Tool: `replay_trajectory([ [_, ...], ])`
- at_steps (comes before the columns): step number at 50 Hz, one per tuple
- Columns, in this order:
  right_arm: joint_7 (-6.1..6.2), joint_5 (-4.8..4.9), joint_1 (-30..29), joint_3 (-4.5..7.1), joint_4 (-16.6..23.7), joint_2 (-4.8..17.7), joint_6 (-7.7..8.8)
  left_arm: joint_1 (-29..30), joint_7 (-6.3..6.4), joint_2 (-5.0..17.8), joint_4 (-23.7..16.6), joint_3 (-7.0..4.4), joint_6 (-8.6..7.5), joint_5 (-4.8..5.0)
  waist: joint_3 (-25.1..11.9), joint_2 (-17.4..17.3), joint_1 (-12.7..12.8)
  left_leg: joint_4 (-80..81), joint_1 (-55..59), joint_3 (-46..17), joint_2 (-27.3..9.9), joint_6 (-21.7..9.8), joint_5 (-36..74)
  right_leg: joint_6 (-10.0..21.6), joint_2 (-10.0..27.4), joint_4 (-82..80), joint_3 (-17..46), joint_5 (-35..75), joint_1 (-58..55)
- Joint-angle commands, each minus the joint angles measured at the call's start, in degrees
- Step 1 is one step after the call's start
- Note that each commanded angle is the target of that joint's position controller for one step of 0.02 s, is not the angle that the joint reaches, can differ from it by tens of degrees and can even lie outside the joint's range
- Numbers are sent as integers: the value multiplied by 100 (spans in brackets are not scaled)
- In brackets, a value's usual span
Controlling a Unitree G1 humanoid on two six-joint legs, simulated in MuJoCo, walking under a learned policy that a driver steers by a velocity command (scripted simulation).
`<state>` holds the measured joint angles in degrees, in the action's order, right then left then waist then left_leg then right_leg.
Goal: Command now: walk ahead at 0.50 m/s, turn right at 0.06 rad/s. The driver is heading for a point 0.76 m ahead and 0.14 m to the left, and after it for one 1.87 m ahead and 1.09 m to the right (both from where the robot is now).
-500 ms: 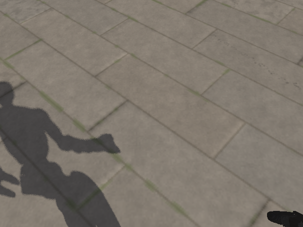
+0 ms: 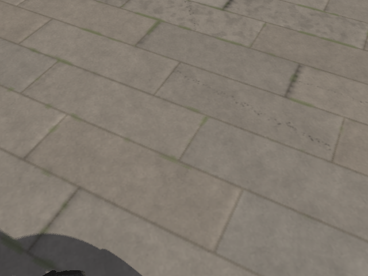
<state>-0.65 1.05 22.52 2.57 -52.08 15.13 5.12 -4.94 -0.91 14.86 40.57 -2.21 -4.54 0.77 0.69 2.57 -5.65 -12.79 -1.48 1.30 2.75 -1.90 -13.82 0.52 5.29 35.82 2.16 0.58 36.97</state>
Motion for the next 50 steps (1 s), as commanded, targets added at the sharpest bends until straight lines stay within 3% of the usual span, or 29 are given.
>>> replay_trajectory([
  [1,37,39,128,201,190,990,-13,706,-90,304,-617,-50,-120,49,238,-721,64,213,-33,-803,-1571,-850,1738,97,-204,-425,-169,36,-212],
  [4,77,39,45,243,162,1141,-113,429,-143,536,-625,-141,-162,31,50,-824,398,-381,342,-783,-1703,-676,2789,345,-390,-756,-280,-496,-852],
  [5,87,38,-36,230,180,1130,-140,-182,-121,712,-450,-244,-162,5,-321,-771,753,-1104,244,-566,-1505,-556,3624,495,-539,-930,-420,-439,-1760],
  [6,100,-21,-75,166,265,990,-139,-1133,-67,1021,-201,-380,-151,-33,-979,-633,1160,-2278,-400,-333,-1227,-376,3501,726,-273,-760,-174,-228,-3237],
  [7,87,-115,298,-4,473,485,-46,-1981,-14,1606,-100,-515,-111,-166,-1947,470,1232,-4504,-2466,41,-570,-12,1488,1446,1219,-644,1885,-278,-5549],
  [8,49,-41,583,-95,375,264,74,-2189,-32,1460,0,-482,-59,-69,-2554,1380,1183,-5792,-3713,-501,-50,87,-1879,1962,1924,-1484,3843,-1079,-6206],
  [9,20,124,153,78,442,878,135,-1943,-27,1062,-20,-356,-50,-47,-1727,771,1252,-6282,-4289,-855,-382,16,-1760,1681,1735,-1658,3324,-1521,-5587],
  [10,15,186,-309,102,569,937,144,-1556,-13,887,-66,-292,-52,-46,-1040,485,1131,-6162,-4354,-704,-641,-24,-1255,1451,1509,-1779,2432,-1314,-4749],
  [11,36,120,-508,108,594,853,105,-1169,-35,725,-67,-238,-74,-77,-590,148,926,-5798,-4136,-620,-843,7,-833,1322,1253,-2024,1843,-978,-3927],
  [12,62,54,-498,150,570,808,19,-899,-55,555,-76,-197,-123,-105,-362,221,728,-5490,-3843,-661,-1006,30,-542,1219,1057,-2253,1399,-754,-3379],
  [13,66,54,-337,143,519,677,-79,-746,-74,521,-45,-201,-167,-129,-258,326,572,-5382,-3513,-686,-1069,62,-339,1179,955,-2478,1098,-663,-2973],
  [15,74,61,-248,129,498,471,-208,-690,-76,567,68,-243,-259,-149,-129,255,442,-5266,-3411,-719,-1064,134,-20,1224,919,-2761,621,-225,-2634],
  [17,90,43,-479,156,605,457,-250,-758,-29,644,196,-285,-297,-185,4,108,440,-4933,-3730,-862,-1045,189,466,1211,918,-2868,225,164,-2684],
  [22,-47,-1,-1257,122,860,324,-182,-897,95,791,391,-320,-254,-154,204,2,674,-3324,-3723,-552,-913,158,1947,946,721,-2957,-722,441,-2951],
  [25,-148,-6,-1866,61,1148,226,-178,-1239,143,924,567,-363,-172,-97,418,-105,940,-2718,-3894,-292,-878,58,1980,912,908,-2888,-927,509,-3466],
  [28,-253,7,-2243,61,1457,261,-184,-1445,163,1021,695,-409,-21,-22,495,-82,1028,-2403,-4165,-62,-797,-97,1363,838,1121,-2522,-1055,1021,-4199],
  [31,-321,19,-1989,171,1609,465,-216,-1297,227,1230,655,-466,113,16,107,215,720,-2340,-3357,433,-346,-387,484,636,1141,-1549,-1305,3456,-4473],
  [32,-313,31,-1492,272,1534,640,-232,-1238,256,1294,630,-480,164,17,-213,299,422,-2325,-2663,577,-102,-525,267,556,1075,-789,-1388,4240,-4401],
  [33,-258,42,-618,446,1335,934,-236,-1142,281,1290,597,-461,193,40,-672,201,-71,-1927,-1363,569,131,-736,599,381,864,383,-1526,4153,-3930],
  [34,-125,31,258,646,1163,1454,-296,-1220,293,1101,481,-373,137,-52,-1231,-422,-416,-1759,429,-662,-573,-1096,718,121,608,2146,-1532,2338,-2497],
  [35,-100,52,64,696,1212,1976,-253,-1811,163,217,194,-95,-56,-205,-1742,-1766,344,-1270,2329,-3932,-1997,-2210,-4,-213,-651,4080,-861,-3270,126],
  [36,-110,6,316,556,1326,1475,-201,-1143,66,707,132,-164,-297,8,-2249,-1057,-148,-562,2582,-4770,-2202,-2243,-444,-90,-629,4556,332,-3429,764],
  [37,-116,-31,107,476,1294,1194,-150,-603,25,920,-55,-224,-403,192,-1407,-823,-183,-473,2014,-3871,-2024,-1942,-2,45,-365,4384,338,-2882,1150],
  [38,-113,1,-275,427,1350,1041,-130,-539,56,846,-67,-196,-448,118,-914,-352,101,-471,1126,-3168,-1763,-1732,528,92,-113,3854,300,-2388,934],
  [39,-100,-13,-668,372,1449,859,-137,-540,97,877,-12,-237,-430,-35,-579,-249,338,-390,317,-2653,-1548,-1605,1122,38,42,3380,256,-2155,556],
  [40,-76,-83,-882,324,1565,746,-137,-669,98,920,0,-279,-358,-89,-482,-357,542,-252,-219,-2384,-1401,-1575,1524,-9,149,3166,294,-1987,143],
  [43,-5,-57,-915,362,1603,885,-110,-744,112,723,-57,-260,-167,-159,-321,-403,710,-12,-1003,-1934,-1205,-1609,2133,-280,125,2467,134,-1672,-171],
  [47,118,2,-617,413,1500,1042,-152,108,106,479,-308,-150,-144,-168,-114,-583,423,-69,-1389,-1437,-782,-1264,1795,-454,-158,713,28,-204,-372],
  [50,149,4,-349,391,1371,1003,-194,546,11,468,-391,-117,-204,-98,-99,-764,185,-228,-1277,-1418,-796,-1072,1502,-416,-389,-230,-57,625,-743],
])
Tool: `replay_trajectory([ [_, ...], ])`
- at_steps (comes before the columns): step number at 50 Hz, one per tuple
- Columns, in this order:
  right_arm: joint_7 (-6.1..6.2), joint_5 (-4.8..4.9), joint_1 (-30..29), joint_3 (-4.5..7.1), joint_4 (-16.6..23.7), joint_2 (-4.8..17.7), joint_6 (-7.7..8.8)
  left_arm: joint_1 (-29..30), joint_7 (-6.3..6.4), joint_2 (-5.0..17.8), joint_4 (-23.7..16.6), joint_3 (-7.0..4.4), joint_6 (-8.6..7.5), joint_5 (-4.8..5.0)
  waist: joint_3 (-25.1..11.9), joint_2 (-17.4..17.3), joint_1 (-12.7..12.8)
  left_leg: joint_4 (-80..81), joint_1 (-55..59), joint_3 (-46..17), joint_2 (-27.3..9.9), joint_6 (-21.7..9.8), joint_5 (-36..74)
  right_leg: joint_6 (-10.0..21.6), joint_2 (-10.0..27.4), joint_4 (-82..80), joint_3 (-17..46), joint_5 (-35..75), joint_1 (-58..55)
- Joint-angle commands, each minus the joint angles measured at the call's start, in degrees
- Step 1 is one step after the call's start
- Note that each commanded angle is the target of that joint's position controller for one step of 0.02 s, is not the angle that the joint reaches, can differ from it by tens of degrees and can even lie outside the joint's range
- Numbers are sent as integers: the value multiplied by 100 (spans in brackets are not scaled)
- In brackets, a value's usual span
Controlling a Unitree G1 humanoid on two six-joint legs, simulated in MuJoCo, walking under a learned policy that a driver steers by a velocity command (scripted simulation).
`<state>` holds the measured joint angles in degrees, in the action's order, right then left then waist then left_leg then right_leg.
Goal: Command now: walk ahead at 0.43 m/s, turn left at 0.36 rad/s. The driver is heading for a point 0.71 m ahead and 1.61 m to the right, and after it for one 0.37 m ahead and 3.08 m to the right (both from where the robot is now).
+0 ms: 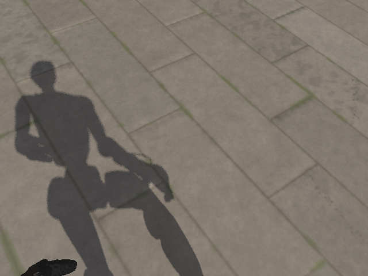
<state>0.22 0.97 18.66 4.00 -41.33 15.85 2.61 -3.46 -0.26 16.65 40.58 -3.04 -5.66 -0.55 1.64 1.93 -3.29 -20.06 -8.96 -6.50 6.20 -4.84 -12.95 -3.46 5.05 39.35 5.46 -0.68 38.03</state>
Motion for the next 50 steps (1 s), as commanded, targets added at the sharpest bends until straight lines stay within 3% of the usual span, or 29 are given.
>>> replay_trajectory([
  [1,70,5,158,227,215,876,46,446,-93,320,-402,-39,-124,24,-203,-739,-108,339,-340,-651,-1209,-725,1629,47,-384,-746,-389,885,-888],
  [4,95,-59,253,180,92,785,9,342,-185,469,-393,-101,-203,-29,-324,-856,-62,-293,392,-803,-1460,-509,2385,383,-434,-1091,-376,634,-932],
  [6,95,-78,-5,162,128,760,-2,-225,-191,587,-220,-170,-228,-59,-547,-856,292,-990,534,-652,-1319,-282,3239,665,-568,-1432,-549,721,-1637],
  [7,101,-133,3,124,192,657,16,-664,-177,816,-136,-231,-250,-102,-941,-586,457,-1811,319,-398,-982,-51,3098,872,-260,-1332,-291,2202,-2524],
  [8,100,-195,552,25,248,415,68,-1093,-170,1154,-136,-267,-240,-220,-1792,338,345,-3432,-927,-143,-493,324,1346,1635,825,-871,992,4066,-4383],
  [9,67,-187,1176,-34,67,380,78,-1354,-202,934,21,-222,-135,-122,-2461,1361,321,-4803,-1906,35,-143,694,-2354,2424,1689,-1098,2456,4441,-5327],
  [10,43,-135,911,45,96,807,25,-1330,-220,780,-20,-185,-31,101,-2303,892,430,-5183,-2262,-165,-353,757,-2479,2336,1520,-1388,2783,2900,-5085],
  [11,60,-68,276,85,226,908,-55,-942,-203,745,-121,-175,60,157,-1598,434,496,-5366,-2641,-69,-511,822,-2144,2113,1303,-1567,2442,1766,-4471],
  [12,99,-89,-199,99,348,916,-132,-696,-175,745,-210,-160,143,129,-1082,93,521,-5247,-2785,77,-587,826,-1908,1973,1102,-1770,2137,1195,-3756],
  [13,141,-120,-384,121,425,886,-203,-549,-137,806,-258,-175,206,87,-796,8,435,-4971,-2656,85,-695,800,-1678,1870,965,-1941,1956,856,-3125],
  [14,178,-125,-352,114,460,776,-252,-463,-107,847,-280,-196,263,41,-673,144,301,-4574,-2357,109,-734,775,-1546,1761,747,-2091,1788,601,-2640],
  [17,265,-141,-173,59,390,490,-264,-396,-27,872,-338,-256,376,2,-810,569,188,-3524,-1801,294,-570,826,-1330,1702,395,-2192,1399,681,-2205],
  [20,280,-143,-369,53,404,479,-269,-429,79,949,-376,-326,484,97,-1049,529,259,-2916,-1555,198,-517,879,-770,1672,340,-2197,1512,-54,-2148],
  [25,203,-97,-747,72,544,512,-183,-491,137,941,-430,-362,650,124,-825,700,396,-1923,-1295,125,-397,820,-554,1528,241,-2167,2021,-1194,-2088],
  [28,127,-67,-468,128,466,548,-59,-443,174,883,-483,-350,752,189,-751,688,173,-416,-460,247,-421,610,171,1241,-10,-1776,2111,-1096,-1963],
  [29,144,-135,-331,209,476,839,-48,-590,182,694,-497,-292,761,186,-847,344,191,-79,148,-212,-1107,366,302,963,-269,-1291,1863,-1666,-1536],
  [30,175,-313,-477,329,539,1379,-113,-690,166,422,-634,-230,726,177,-680,-1197,435,212,417,-1533,-2310,-347,851,591,-1094,-116,772,-2845,-485],
  [31,149,-470,-580,319,592,1239,-115,-685,149,776,-663,-338,647,127,-640,-1729,362,407,21,-2294,-2987,-980,1526,334,-1157,1351,253,-3464,-211],
  [32,170,-412,-841,224,711,942,-95,-856,130,1070,-537,-452,643,123,-607,-1257,456,302,-81,-1918,-2858,-990,1718,198,-928,2178,333,-3195,-251],
  [33,185,-304,-1101,172,756,745,-92,-1016,140,1071,-383,-488,706,155,-514,-946,556,177,-113,-1313,-2474,-732,1744,86,-875,2527,251,-2889,-239],
  [35,208,-166,-1233,119,777,628,-109,-1107,173,833,-305,-445,844,147,-396,-884,509,49,-16,-645,-2135,-552,2034,-129,-792,3092,125,-2444,-66],
  [38,250,-209,-964,157,695,713,-200,-644,128,563,-587,-337,866,216,-358,-1086,255,78,297,-126,-1996,-654,2250,-302,-632,2503,-252,-2118,20],
  [42,254,-179,-856,282,634,1003,-289,-342,13,423,-846,-240,850,182,-604,-1266,74,-6,475,134,-2240,-753,2364,-266,-382,1297,-525,-2246,-660],
  [46,163,-58,-909,354,571,1150,-283,-434,-78,572,-923,-299,900,186,-637,-1375,115,-170,349,291,-2419,-693,2338,-3,-445,230,-855,-2108,-1397],
  [48,149,65,-1052,363,536,1141,-267,-756,-117,549,-841,-340,916,182,-646,-1292,365,-573,160,510,-2357,-422,2150,287,-567,-914,-1024,-1334,-2048],
  [49,139,86,-864,328,433,985,-243,-987,-87,636,-759,-395,913,162,-693,-1060,437,-998,-187,767,-2181,-104,1721,477,-676,-1517,-934,-743,-2685],
  [50,112,-65,-630,263,398,719,-224,-1201,-17,1069,-767,-526,891,169,-798,-11,393,-2151,-1231,1316,-1748,445,427,798,19,-1767,156,880,-3721],
])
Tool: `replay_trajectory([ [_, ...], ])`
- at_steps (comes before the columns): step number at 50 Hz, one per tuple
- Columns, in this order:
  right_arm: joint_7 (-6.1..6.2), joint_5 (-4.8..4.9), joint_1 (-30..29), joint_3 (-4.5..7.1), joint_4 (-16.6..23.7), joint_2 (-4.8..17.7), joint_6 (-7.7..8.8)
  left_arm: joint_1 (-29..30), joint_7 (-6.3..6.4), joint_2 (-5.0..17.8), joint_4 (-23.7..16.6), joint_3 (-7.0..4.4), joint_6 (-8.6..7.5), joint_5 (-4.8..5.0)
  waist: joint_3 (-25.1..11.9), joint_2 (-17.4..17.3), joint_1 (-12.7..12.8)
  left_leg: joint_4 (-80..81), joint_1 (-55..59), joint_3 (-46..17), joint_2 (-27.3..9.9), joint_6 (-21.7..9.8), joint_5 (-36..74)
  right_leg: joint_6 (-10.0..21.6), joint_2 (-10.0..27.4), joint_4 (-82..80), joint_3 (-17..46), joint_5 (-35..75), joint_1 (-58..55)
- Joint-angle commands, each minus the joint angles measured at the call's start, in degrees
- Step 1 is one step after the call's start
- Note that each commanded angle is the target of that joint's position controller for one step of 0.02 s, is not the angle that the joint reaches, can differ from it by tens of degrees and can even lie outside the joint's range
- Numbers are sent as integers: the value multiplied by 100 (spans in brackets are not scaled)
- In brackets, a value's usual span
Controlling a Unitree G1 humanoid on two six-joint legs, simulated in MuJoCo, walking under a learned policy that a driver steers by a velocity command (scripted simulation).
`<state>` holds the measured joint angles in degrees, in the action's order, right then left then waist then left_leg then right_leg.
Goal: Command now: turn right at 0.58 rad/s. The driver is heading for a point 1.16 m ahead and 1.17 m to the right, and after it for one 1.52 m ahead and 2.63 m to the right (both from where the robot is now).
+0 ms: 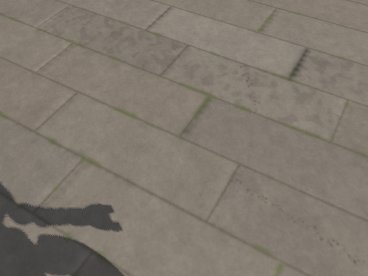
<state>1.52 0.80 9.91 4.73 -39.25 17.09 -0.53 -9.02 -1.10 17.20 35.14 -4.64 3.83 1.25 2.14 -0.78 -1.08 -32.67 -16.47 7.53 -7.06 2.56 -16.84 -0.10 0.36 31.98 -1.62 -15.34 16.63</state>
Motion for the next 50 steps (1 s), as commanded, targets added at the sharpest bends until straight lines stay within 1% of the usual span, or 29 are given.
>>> replay_trajectory([
  [1,-45,-373,117,40,492,258,102,-613,139,1648,-394,-453,-94,-81,-803,2025,28,-2545,-2216,19,387,245,-2262,1451,1977,-767,2830,4676,-2163],
  [2,16,-242,-461,128,610,571,130,-815,68,1437,-398,-401,-231,-298,-1253,1478,608,-3438,-2377,-915,566,238,-2378,2151,2256,-1042,3123,4016,-1739],
  [3,49,-91,-610,183,593,736,103,-587,51,1290,-345,-330,-331,-305,-922,1041,469,-3696,-2436,-1085,470,152,-1905,1908,1877,-1139,2628,3321,-1502],
  [5,141,-136,-434,231,411,758,31,-14,130,948,-364,-222,-351,-71,-636,722,190,-3421,-2411,-1182,380,129,-1039,1365,1350,-1143,2102,2623,-1167],
  [6,148,-171,-311,241,387,747,19,139,169,929,-382,-192,-324,-44,-638,781,79,-3431,-2154,-1155,458,176,-743,1322,1216,-1156,1978,2713,-910],
  [8,111,-144,-152,220,330,633,44,152,226,886,-385,-164,-288,-97,-777,819,18,-3306,-1894,-1109,602,227,-394,1324,1061,-1176,1895,2625,-821],
  [12,72,-117,-384,133,382,450,83,6,296,983,-327,-200,-257,-69,-747,840,161,-2039,-1712,-1184,717,275,-188,1296,952,-1122,2142,1914,-920],
  [15,13,-90,-483,119,420,459,122,33,280,1077,-342,-237,-221,-79,-664,953,226,-1362,-1286,-1238,824,243,-311,1327,929,-1104,2503,1375,-651],
  [19,-72,-33,-415,147,444,529,213,119,214,1099,-360,-250,-176,-41,-664,1041,236,-576,-752,-1270,970,129,-469,1300,872,-952,3051,1585,-599],
  [22,-126,-33,-14,186,333,523,288,338,237,1022,-398,-226,-127,61,-736,973,-61,1005,201,-1168,951,-60,547,972,559,-594,3139,1601,-448],
  [23,-103,-94,126,251,315,759,287,195,258,841,-402,-177,-131,47,-875,648,-26,1233,899,-1538,361,-271,1084,675,301,-208,2901,785,8],
  [24,-62,-206,-52,332,402,1244,232,-150,243,549,-429,-105,-156,-3,-874,-850,335,1335,1402,-2763,-838,-920,2150,275,-500,934,1858,-1064,950],
  [25,-88,-361,-7,326,407,1161,228,-79,256,935,-449,-235,-213,-2,-685,-1474,173,1536,1072,-3688,-1603,-1789,2687,-32,-799,2245,1194,-2298,1614],
  [26,-71,-310,-203,230,498,884,243,-226,256,1285,-334,-367,-221,-35,-608,-954,242,1503,902,-3366,-1601,-1883,2532,-206,-445,3197,1199,-1999,1670],
  [27,-37,-244,-441,167,539,662,230,-296,256,1275,-200,-406,-178,-3,-502,-706,324,1442,778,-2786,-1204,-1625,2208,-308,-368,3534,1115,-1624,1679],
  [28,-9,-165,-585,132,576,570,210,-388,276,1120,-95,-387,-108,-2,-403,-624,339,1404,783,-2338,-883,-1417,1921,-421,-333,3770,1040,-1301,1757],
  [29,20,-116,-602,102,577,531,193,-387,268,981,-85,-352,-59,5,-323,-654,277,1399,806,-2083,-782,-1387,1998,-511,-301,3942,971,-1063,1871],
  [32,93,-184,-309,111,506,613,100,-27,223,672,-276,-239,-57,64,-331,-846,21,1450,1125,-1550,-627,-1462,2155,-651,-159,3305,538,-778,1943],
  [35,97,-174,-160,191,447,830,35,188,161,539,-433,-151,-78,10,-543,-920,-137,1377,1435,-1392,-851,-1559,2367,-664,86,2417,364,-903,1638],
  [37,49,-135,-250,245,446,982,10,180,110,494,-481,-110,-79,-12,-608,-972,-134,1358,1233,-1193,-933,-1556,2510,-577,147,1827,154,-924,1126],
  [40,-19,-36,-263,278,392,1074,10,11,48,607,-487,-154,-42,7,-635,-1036,-70,1199,1137,-1062,-1058,-1480,2549,-394,87,1032,-85,-717,617],
  [42,-31,87,-383,278,359,1069,20,-313,5,591,-407,-192,-20,9,-646,-946,177,808,944,-852,-1022,-1213,2337,-120,-23,-45,-261,25,-2],
  [43,-38,116,-230,240,272,914,38,-562,28,667,-316,-247,-20,-5,-682,-747,266,380,608,-612,-862,-908,1923,71,-150,-633,-217,521,-606],
  [44,-69,-2,58,169,194,641,58,-791,89,1045,-305,-370,-42,-3,-736,241,248,-718,-318,-82,-452,-383,791,366,359,-1011,704,1930,-1536],
  [45,-91,-371,-51,-1,492,241,54,-761,184,1696,-513,-456,-93,-39,-700,2059,40,-2506,-2055,80,358,202,-2256,1272,1913,-848,2862,4195,-2144],
  [46,-12,-205,-636,92,634,572,75,-887,96,1544,-551,-407,-250,-290,-1099,1548,594,-3433,-2223,-889,610,195,-2409,2122,2273,-1122,3288,3654,-1576],
  [47,27,-64,-753,154,619,763,50,-672,70,1374,-482,-334,-359,-297,-769,1082,460,-3708,-2300,-1067,492,111,-1925,1907,1916,-1228,2770,2959,-1372],
  [49,97,-114,-600,211,445,815,11,-148,145,1020,-463,-223,-381,-74,-502,751,207,-3436,-2303,-1165,366,63,-998,1330,1363,-1225,2212,2185,-1151],
  [50,98,-152,-487,220,416,807,2,12,187,977,-483,-178,-356,-41,-507,792,107,-3450,-2103,-1140,439,117,-678,1277,1216,-1227,2069,2376,-965],
])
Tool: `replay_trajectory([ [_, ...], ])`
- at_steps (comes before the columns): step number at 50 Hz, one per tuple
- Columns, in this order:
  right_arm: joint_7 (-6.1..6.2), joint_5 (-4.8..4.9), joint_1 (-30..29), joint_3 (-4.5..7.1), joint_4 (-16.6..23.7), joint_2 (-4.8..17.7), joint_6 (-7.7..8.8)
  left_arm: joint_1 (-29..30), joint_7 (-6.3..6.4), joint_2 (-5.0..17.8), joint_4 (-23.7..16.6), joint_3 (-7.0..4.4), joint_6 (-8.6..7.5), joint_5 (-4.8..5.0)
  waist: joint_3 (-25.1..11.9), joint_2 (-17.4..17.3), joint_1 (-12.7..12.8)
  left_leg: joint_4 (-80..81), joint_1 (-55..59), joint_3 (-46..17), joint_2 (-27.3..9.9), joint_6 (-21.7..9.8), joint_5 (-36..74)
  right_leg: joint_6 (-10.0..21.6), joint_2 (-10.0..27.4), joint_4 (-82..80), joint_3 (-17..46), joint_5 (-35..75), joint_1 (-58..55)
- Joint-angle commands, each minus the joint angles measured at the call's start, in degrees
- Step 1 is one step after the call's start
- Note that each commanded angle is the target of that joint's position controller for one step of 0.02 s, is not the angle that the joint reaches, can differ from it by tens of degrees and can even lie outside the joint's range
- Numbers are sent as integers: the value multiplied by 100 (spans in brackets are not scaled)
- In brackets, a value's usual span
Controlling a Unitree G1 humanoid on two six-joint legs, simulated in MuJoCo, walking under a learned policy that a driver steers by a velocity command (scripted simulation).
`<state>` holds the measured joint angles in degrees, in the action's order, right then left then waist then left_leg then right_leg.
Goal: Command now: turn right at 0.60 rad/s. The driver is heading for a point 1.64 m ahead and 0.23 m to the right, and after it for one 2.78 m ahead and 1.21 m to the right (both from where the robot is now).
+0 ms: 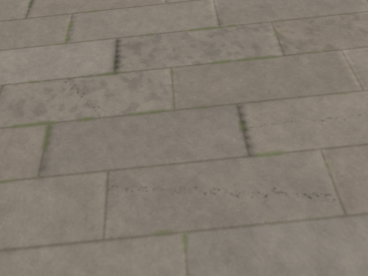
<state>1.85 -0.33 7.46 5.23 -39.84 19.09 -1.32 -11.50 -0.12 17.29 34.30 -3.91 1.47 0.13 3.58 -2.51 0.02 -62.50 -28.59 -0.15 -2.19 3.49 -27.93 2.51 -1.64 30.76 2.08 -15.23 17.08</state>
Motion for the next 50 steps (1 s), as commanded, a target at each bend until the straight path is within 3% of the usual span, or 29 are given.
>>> replay_trajectory([
  [1,43,-33,-155,163,441,556,91,283,122,940,-414,-223,-97,40,-743,1009,-51,-525,-711,-340,43,65,651,1015,1330,-1113,1637,2477,-933],
  [3,18,7,-70,131,396,450,103,244,164,911,-398,-204,-90,5,-866,970,-50,-253,-615,-337,129,124,880,1038,1243,-1096,1599,2451,-1025],
  [8,-5,19,-351,61,481,322,132,138,209,1056,-340,-257,-38,29,-758,1045,107,1134,-417,-458,257,200,908,1041,1144,-1028,2010,1643,-1069],
  [14,-107,80,-342,70,525,365,254,282,129,1125,-359,-293,39,48,-757,1151,151,2178,352,-532,464,78,591,1061,1058,-802,2709,1737,-791],
  [16,-154,97,-226,80,518,372,304,368,114,1111,-367,-296,66,90,-831,1187,96,2701,646,-534,508,4,669,998,988,-655,2922,2065,-870],
  [18,-182,80,116,111,408,366,348,565,141,1048,-398,-278,103,174,-891,1119,-161,3936,1402,-417,477,-132,1613,723,726,-395,2885,1923,-676],
  [19,-160,22,257,168,381,569,348,438,162,886,-396,-236,102,168,-1006,816,-137,4230,2082,-728,-44,-327,2271,427,476,-52,2652,1074,-235],
  [20,-113,-62,167,209,487,898,298,-10,145,530,-323,-149,91,62,-1140,-559,167,4347,2694,-1832,-1275,-830,3400,45,-250,1244,1686,-1086,499],
  [21,-155,-233,193,228,447,1045,290,92,177,928,-431,-286,36,111,-740,-1395,122,4487,2240,-2973,-2033,-1826,3984,-281,-750,2349,921,-2442,1449],
  [22,-147,-157,26,150,540,756,313,-49,203,1283,-292,-404,14,29,-671,-784,138,4474,2087,-2766,-2059,-2010,3732,-491,-352,3309,985,-2154,1484],
  [23,-124,-96,-186,71,559,503,313,-61,206,1285,-155,-438,40,64,-558,-508,191,4405,1971,-2201,-1664,-1776,3457,-589,-306,3625,950,-1763,1479],
  [24,-109,-39,-305,34,593,422,302,-147,237,1091,-11,-411,104,69,-509,-366,215,4358,1990,-1781,-1324,-1562,3158,-698,-298,3796,905,-1495,1485],
  [25,-94,24,-318,5,570,386,294,-140,240,952,2,-372,144,60,-441,-398,154,4325,2042,-1619,-1245,-1568,3345,-783,-316,3949,901,-1277,1579],
  [27,-64,-6,-173,-34,500,359,256,20,221,681,-40,-277,141,105,-469,-518,56,4345,2098,-1180,-1009,-1591,3620,-872,-314,3590,669,-1083,1404],
  [29,-50,-25,-30,-45,434,351,224,211,221,504,-100,-189,118,90,-605,-659,-65,4271,2429,-1062,-990,-1625,3708,-921,-157,2738,524,-1064,1237],
  [32,-87,23,-7,-4,367,542,160,317,168,305,-122,-60,97,37,-713,-862,-165,4199,2302,-948,-1005,-1628,3746,-883,103,1294,93,-1172,381],
  [34,-111,78,128,4,291,645,117,192,142,418,-29,-85,84,71,-711,-878,-181,4092,2243,-1038,-1046,-1636,3762,-813,57,450,-94,-738,-31],
  [36,-125,166,186,-65,198,527,119,-150,110,408,161,-86,64,34,-646,-691,40,3905,1942,-940,-925,-1375,3618,-560,1,-1152,-189,557,-843],
  [37,-145,133,451,-119,107,419,189,-157,127,594,127,-98,57,-11,-737,-424,-16,3854,1562,-877,-835,-1011,3190,-370,274,-1306,216,1229,-1470],
  [38,-202,-83,557,-210,162,207,285,-272,186,1012,62,-161,66,-59,-1053,553,-186,3280,1115,-436,-442,-581,2265,-79,1116,-958,1080,2801,-2086],
  [39,-195,-117,560,-279,180,-40,316,136,147,789,145,-84,52,-125,-968,1398,-408,3609,1474,-53,-133,-248,1103,409,1323,-821,1174,2129,-1124],
  [40,-171,-154,267,-250,141,207,306,375,88,434,5,-10,5,-116,-759,1054,-215,3583,1674,-31,-112,-75,1356,405,1028,-911,1043,1280,-878],
  [41,-173,-135,107,-232,133,254,298,302,71,331,92,25,-31,-164,-666,951,-130,3597,1681,6,-81,-39,1620,247,853,-947,948,819,-802],
  [44,-124,-66,227,-224,29,284,224,173,73,460,202,28,-129,-122,-321,841,-126,3644,1677,-36,-119,-65,1907,82,698,-945,858,791,-548],
  [46,-101,-20,323,-237,-76,226,220,-55,113,501,285,17,-105,-81,-363,917,-12,3287,1491,292,137,-83,1092,211,670,-1119,966,-690,-616],
  [48,-87,88,110,-219,-2,229,269,-385,129,853,341,-82,-77,-26,127,1230,249,2483,523,484,330,-178,331,694,1198,-1741,1871,-2702,-559],
  [50,-118,189,-175,-174,170,300,400,-656,144,900,435,-99,-176,-1,524,1442,403,1576,-312,49,76,-408,-248,1094,1728,-2119,2723,-2811,-605],
])
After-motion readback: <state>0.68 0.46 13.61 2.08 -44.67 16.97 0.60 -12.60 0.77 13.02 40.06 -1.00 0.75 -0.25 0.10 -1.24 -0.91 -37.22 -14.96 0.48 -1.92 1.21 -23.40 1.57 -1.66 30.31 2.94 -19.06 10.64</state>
